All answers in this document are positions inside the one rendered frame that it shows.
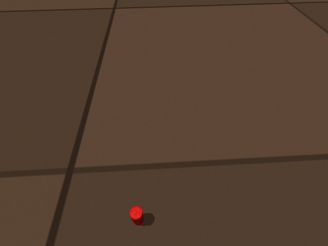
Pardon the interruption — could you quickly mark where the cup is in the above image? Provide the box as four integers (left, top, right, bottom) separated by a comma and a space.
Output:
129, 206, 144, 226

